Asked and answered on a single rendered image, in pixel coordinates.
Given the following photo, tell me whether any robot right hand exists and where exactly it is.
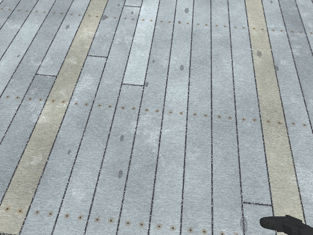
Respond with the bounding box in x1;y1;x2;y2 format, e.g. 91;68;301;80
259;214;313;235

